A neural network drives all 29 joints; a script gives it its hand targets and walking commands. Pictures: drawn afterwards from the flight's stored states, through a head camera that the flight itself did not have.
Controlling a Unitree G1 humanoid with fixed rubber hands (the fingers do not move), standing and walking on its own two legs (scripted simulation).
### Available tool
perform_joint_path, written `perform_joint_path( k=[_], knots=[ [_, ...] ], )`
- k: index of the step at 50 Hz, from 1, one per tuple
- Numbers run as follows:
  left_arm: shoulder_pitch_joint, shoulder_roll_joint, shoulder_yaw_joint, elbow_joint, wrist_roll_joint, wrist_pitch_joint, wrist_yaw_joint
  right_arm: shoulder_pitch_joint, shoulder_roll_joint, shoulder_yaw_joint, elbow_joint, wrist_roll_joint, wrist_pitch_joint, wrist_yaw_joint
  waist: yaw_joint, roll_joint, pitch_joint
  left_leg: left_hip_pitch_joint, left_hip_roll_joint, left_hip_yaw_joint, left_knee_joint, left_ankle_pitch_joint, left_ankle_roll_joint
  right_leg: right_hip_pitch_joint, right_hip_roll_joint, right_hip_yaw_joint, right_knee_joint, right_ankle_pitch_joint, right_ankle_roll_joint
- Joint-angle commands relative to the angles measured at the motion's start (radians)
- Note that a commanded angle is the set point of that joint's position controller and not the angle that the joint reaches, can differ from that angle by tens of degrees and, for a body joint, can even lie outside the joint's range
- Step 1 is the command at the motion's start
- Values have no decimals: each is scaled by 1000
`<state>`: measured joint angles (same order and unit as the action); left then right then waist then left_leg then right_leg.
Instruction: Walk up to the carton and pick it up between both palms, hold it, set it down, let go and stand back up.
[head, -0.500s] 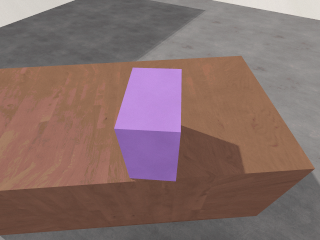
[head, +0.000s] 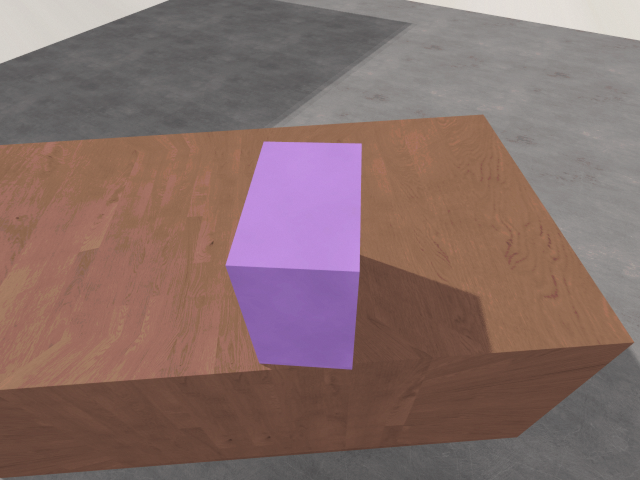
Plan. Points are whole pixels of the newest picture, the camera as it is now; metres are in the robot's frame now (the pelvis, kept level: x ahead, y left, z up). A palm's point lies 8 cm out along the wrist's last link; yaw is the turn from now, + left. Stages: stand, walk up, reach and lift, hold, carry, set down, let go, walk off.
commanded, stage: stand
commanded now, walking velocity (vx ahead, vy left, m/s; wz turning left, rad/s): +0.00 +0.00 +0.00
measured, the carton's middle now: (308, 257) +0.47 +0.04 -0.04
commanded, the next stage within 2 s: walk up in 0.72 s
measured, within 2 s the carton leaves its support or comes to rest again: neither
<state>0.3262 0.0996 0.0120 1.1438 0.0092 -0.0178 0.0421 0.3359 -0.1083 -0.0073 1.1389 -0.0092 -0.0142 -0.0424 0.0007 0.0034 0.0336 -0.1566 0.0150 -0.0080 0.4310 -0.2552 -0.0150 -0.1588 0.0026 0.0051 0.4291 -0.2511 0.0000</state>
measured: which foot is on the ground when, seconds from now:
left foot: down 0.00-0.92, up 0.94-1.00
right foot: down 0.00-1.00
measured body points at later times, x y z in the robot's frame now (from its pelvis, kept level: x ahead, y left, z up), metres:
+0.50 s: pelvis -0.01 +0.00 +0.00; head +0.00 +0.00 +0.45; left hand -0.05 +0.20 -0.16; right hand -0.05 -0.20 -0.16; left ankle -0.01 +0.13 -0.74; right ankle -0.01 -0.12 -0.74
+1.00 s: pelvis -0.02 +0.01 +0.00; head +0.00 +0.01 +0.45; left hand -0.06 +0.22 -0.16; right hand -0.05 -0.21 -0.17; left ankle -0.02 +0.13 -0.73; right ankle -0.01 -0.12 -0.74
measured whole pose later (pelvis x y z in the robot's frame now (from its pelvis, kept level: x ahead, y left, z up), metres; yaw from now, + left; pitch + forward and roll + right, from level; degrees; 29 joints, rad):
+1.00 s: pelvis -0.02 +0.01 +0.00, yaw -1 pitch -1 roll -1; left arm 0.37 0.09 0.02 1.10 0.05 -0.03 0.08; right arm 0.33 -0.18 -0.02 1.11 -0.06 0.02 -0.02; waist 0.02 0.03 0.05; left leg -0.26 0.02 0.02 0.63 -0.42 -0.02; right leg -0.21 0.00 0.02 0.47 -0.24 0.02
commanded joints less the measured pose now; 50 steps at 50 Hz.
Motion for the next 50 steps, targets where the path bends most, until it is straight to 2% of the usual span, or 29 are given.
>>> perform_joint_path(
  k=[1, 22, 45, 46, 47, 48, 49, 50],
  knots=[
    [94, 71, 10, 0, 0, -1, 2, 94, -64, -9, 2, 0, -2, -3, 0, -3, 61, -34, 66, -52, -68, 160, 33, -21, -80, 60, -73, 164, -28],
    [101, 68, 6, 7, -1, 4, -1, 111, -60, -5, 6, -1, -1, 0, 1, -3, 75, -55, 63, -56, -87, 93, 34, -44, -77, 62, -87, 89, -24],
    [114, 66, 2, 4, -1, 1, -3, 122, -58, -5, -2, 0, -4, 3, 0, -3, 71, -67, 63, -58, -90, 79, 37, -55, -79, 62, -83, 80, -21],
    [208, 185, 27, -36, 58, -17, 37, -50, -297, -52, -75, -61, 15, 14, 64, 57, 110, -183, 27, 17, 117, -81, 24, -1, -203, 216, -90, 64, -90],
    [238, 235, 46, -23, 57, -22, 56, -55, -252, -48, -93, -71, 26, 17, 56, -22, 85, -304, 11, 28, 202, -188, 0, 67, -309, 354, -133, 42, -143],
    [222, 250, 54, -37, 52, -21, 74, -12, -196, -35, -85, -76, 41, 17, 57, -100, 93, -337, 54, 5, 310, -293, -10, 43, -392, 437, -145, 3, -204],
    [212, 240, 57, -51, 50, -20, 86, -18, -173, -28, -94, -76, 52, 18, 57, -117, 111, -358, 88, -22, 398, -293, -16, 11, -412, 464, -149, 15, -229],
    [204, 216, 57, -58, 51, -21, 89, -51, -167, -27, -112, -75, 56, 21, 52, -115, 122, -372, 106, -43, 448, -261, -21, -11, -392, 443, -149, 36, -225]
  ],
)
